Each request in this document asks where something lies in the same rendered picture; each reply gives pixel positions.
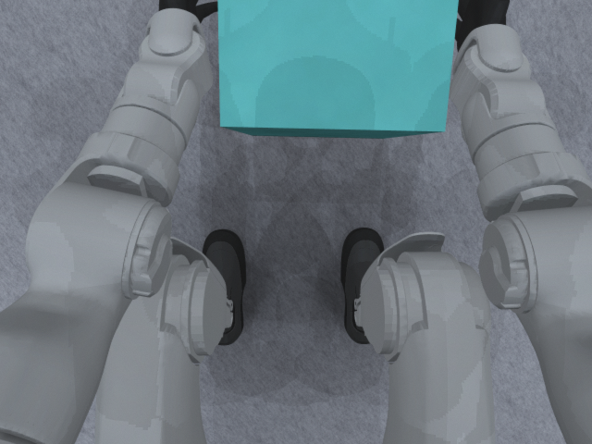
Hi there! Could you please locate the robot right upper arm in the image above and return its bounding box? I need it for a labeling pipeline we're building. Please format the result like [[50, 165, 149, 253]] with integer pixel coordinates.
[[478, 205, 592, 444]]

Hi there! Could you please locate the robot right hand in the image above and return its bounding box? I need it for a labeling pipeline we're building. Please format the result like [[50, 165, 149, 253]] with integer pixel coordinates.
[[455, 0, 510, 52]]

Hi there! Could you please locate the robot left upper arm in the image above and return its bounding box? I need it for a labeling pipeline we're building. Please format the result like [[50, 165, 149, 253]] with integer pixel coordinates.
[[0, 181, 173, 444]]

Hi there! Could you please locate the left robot forearm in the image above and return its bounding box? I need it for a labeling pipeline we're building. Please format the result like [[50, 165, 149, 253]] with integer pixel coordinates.
[[25, 8, 213, 272]]

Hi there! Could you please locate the left robot thigh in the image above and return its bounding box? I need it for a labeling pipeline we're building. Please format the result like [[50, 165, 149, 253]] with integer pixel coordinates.
[[95, 254, 220, 444]]

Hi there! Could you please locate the robot right shin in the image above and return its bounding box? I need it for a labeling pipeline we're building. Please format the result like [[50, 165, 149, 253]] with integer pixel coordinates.
[[354, 232, 491, 345]]

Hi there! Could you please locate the robot left hand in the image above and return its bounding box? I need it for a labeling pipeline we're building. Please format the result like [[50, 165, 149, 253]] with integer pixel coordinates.
[[159, 0, 218, 23]]

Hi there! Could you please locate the carton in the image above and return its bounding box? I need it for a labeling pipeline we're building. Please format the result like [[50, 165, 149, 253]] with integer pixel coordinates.
[[217, 0, 459, 139]]

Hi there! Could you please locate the right robot forearm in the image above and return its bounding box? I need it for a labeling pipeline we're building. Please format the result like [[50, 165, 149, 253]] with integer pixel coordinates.
[[449, 24, 592, 222]]

